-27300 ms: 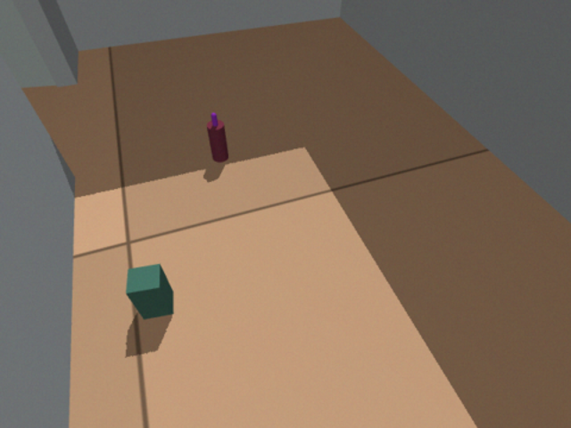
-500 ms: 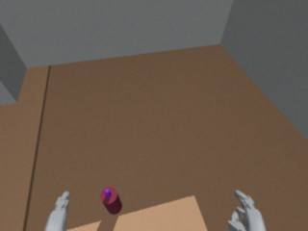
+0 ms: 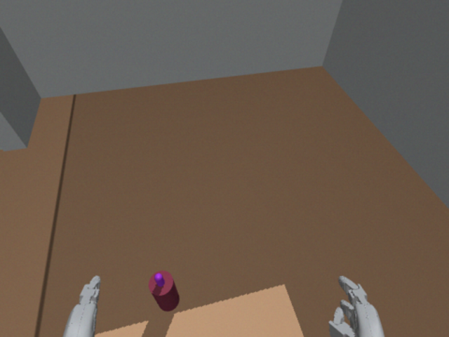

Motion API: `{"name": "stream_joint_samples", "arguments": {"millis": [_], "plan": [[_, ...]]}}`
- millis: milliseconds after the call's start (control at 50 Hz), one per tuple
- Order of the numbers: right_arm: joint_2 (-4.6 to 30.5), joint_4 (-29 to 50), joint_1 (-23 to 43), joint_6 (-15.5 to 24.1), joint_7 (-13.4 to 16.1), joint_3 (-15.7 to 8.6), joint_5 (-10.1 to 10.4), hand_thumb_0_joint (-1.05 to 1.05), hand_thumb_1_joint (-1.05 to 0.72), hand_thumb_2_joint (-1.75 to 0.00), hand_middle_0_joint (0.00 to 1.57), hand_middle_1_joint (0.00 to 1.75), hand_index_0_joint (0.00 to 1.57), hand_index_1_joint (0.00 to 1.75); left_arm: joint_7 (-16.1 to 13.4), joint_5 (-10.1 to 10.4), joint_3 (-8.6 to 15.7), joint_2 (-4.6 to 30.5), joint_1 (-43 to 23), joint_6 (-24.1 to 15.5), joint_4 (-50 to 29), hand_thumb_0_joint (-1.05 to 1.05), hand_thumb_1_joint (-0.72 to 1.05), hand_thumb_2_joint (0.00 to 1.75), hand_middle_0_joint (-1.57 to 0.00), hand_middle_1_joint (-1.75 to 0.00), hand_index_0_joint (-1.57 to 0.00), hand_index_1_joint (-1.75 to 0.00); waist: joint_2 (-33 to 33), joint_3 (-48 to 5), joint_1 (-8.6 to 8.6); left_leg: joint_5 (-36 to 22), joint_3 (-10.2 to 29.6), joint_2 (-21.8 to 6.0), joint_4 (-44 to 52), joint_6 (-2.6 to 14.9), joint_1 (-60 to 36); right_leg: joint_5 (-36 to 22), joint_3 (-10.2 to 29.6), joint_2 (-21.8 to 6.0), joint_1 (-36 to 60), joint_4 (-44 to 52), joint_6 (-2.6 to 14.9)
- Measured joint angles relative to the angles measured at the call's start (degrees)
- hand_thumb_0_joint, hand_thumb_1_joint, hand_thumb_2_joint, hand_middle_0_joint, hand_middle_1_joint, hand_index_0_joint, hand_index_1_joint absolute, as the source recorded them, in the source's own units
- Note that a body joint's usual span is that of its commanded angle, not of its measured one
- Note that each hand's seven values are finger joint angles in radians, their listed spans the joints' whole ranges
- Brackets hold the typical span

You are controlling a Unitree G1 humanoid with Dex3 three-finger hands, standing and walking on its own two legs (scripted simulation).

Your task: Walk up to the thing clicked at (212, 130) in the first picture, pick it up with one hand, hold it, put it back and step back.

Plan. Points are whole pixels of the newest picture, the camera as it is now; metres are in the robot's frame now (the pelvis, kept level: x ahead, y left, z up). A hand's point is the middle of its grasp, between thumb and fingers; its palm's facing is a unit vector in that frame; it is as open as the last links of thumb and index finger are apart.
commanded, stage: home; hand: left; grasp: from the side
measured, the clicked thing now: (163, 289) +0.39 +0.21 -0.59
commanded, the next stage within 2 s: stand in 0.38 s
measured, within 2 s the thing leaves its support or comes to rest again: neither
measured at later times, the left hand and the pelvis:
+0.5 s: hand (118, 336) +0.16 +0.18 -0.06, palm faces +0.09 -0.95 -0.28, open 17.4 cm; pelvis -0.01 +0.00 +0.00, yaw +0 degrees
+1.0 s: hand out of the picture +0.12 +0.23 -0.11, palm faces -0.03 -0.94 -0.35, open 8.3 cm; pelvis -0.01 +0.00 +0.02, yaw +0 degrees
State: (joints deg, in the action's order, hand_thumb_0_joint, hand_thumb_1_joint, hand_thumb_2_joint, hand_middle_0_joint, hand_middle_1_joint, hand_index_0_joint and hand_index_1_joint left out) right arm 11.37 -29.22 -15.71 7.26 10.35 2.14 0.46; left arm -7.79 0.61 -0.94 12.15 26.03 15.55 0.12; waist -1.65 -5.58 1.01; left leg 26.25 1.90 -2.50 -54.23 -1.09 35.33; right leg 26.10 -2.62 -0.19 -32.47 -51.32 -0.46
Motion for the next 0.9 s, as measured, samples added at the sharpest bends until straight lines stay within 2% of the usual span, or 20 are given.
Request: {"name": "stream_joint_samples", "arguments": {"millis": [500,580,660,760,820,860,900], "plan": [[0.26,0.03,-0.11,0.26,-0.13,-0.20,-0.20,0.02,-0.90,-0.90,0.21,0.30,0.20,0.30,0.19,-0.17,0.11,-0.10,0.28,-0.68,0.38,-0.01,-0.53,0.06,-0.06,-0.06,-0.06,-0.06,-0.09,0.10,0.08,-0.50,-0.02,0.00,-0.11,0.09,0.28,-0.53,0.07,0.03,-0.29,-0.09,-0.06],[0.31,0.10,-0.14,0.31,-0.17,-0.20,-0.21,0.02,-0.90,-0.90,0.21,0.30,0.20,0.30,0.29,-0.18,-0.05,-0.21,0.31,-0.58,0.83,-0.01,-0.48,0.11,-0.09,-0.10,-0.09,-0.10,-0.04,0.10,0.02,-0.56,-0.01,0.02,-0.12,0.08,0.47,-0.57,0.06,0.01,-0.49,-0.13,-0.04],[0.26,-0.04,-0.16,0.42,0.01,-0.17,-0.21,0.02,-0.90,-0.90,0.21,0.30,0.20,0.30,0.24,-0.19,-0.15,-0.21,0.47,-0.56,0.83,-0.01,-0.33,0.26,-0.14,-0.18,-0.14,-0.18,0.01,0.05,-0.06,-0.50,-0.03,0.01,-0.14,0.08,0.41,-0.52,0.08,0.03,-0.44,-0.13,-0.05],[0.17,-0.31,-0.08,0.50,0.16,-0.07,-0.20,0.02,-0.90,-0.90,0.21,0.30,0.20,0.30,0.09,-0.24,-0.20,-0.07,0.31,-0.60,0.94,-0.01,-0.04,0.54,-0.18,-0.25,-0.18,-0.25,0.02,-0.07,-0.04,-0.36,-0.13,0.00,-0.09,0.07,0.00,-0.40,0.18,0.03,-0.08,-0.13,-0.05],[1.35,-6.19,2.99,-1.35,-3.25,-0.50,-4.59,0.01,-0.90,-0.90,0.21,0.30,0.20,0.30,2.91,-3.90,-0.49,1.58,-5.72,-7.40,12.20,-0.01,0.17,0.67,-0.19,-0.27,-0.19,-0.27,1.13,3.20,-1.12,-1.31,-0.80,0.76,1.90,0.43,-3.79,-0.64,0.75,-0.73,3.05,0.54,0.13],[2.54,-10.61,4.97,-3.68,-5.90,-0.58,-5.39,0.01,-0.90,-0.90,0.21,0.30,0.20,0.30,4.68,-4.81,-0.24,3.07,-9.48,-10.32,20.39,0.00,0.32,0.74,-0.20,-0.28,-0.20,-0.28,2.01,4.41,-1.72,-2.21,-1.23,1.26,3.65,0.62,-5.75,-1.06,1.12,-1.23,4.53,1.36,0.16],[3.51,-13.28,5.69,-4.88,-7.81,-1.26,-5.01,0.01,-0.90,-0.90,0.21,0.30,0.21,0.30,5.86,-4.65,0.24,4.35,-11.54,-12.15,26.50,0.00,0.46,0.79,-0.20,-0.28,-0.20,-0.29,2.53,5.46,-1.95,-3.01,-1.49,1.59,5.35,0.69,-7.52,-1.58,1.34,-1.55,6.00,2.47,0.06]]}}
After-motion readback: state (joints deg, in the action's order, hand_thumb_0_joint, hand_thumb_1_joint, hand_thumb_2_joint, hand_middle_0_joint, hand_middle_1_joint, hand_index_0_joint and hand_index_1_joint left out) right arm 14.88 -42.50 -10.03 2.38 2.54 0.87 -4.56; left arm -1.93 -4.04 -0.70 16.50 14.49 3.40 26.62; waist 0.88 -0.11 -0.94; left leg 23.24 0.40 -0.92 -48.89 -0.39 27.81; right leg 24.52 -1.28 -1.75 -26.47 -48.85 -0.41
